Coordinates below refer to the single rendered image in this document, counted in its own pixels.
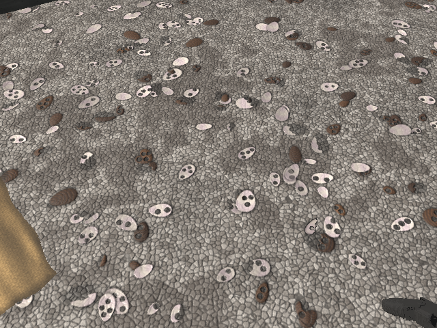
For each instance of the robot right hand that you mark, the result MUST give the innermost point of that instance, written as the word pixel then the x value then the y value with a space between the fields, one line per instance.
pixel 423 311

